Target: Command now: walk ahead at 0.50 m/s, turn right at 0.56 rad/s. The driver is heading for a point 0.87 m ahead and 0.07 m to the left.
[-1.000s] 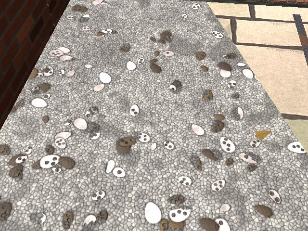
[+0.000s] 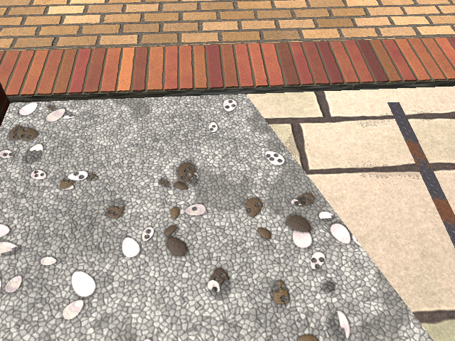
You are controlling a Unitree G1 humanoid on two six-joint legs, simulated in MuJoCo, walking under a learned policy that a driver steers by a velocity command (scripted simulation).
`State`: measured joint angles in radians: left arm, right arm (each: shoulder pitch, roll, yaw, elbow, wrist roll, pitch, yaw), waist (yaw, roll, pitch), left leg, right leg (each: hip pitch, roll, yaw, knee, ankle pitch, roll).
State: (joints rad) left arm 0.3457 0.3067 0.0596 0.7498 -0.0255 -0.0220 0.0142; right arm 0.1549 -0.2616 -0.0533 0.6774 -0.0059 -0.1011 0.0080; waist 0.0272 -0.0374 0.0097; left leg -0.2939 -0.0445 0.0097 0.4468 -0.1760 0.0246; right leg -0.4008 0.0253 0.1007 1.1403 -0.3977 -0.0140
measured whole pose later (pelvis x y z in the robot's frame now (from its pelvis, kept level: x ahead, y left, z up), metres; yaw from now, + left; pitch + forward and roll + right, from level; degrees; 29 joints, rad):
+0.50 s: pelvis +0.26 -0.07 +0.00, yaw -1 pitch +1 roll +0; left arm 0.17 0.25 0.04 0.70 0.01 -0.07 -0.02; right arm 0.33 -0.31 -0.05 0.85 0.03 -0.06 0.00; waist -0.02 0.03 0.04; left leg -0.43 0.06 -0.04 1.14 -0.37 0.00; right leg -0.31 0.00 -0.08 0.47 -0.18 -0.04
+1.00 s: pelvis +0.51 +0.01 -0.01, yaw +17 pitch +1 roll -1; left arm 0.21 0.30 0.06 0.79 -0.02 -0.10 0.00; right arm 0.20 -0.30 -0.07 0.72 0.02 -0.04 0.04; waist 0.00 -0.01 0.07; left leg -0.39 -0.07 0.01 0.56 -0.18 0.09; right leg -0.36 -0.05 0.02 1.19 -0.41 0.01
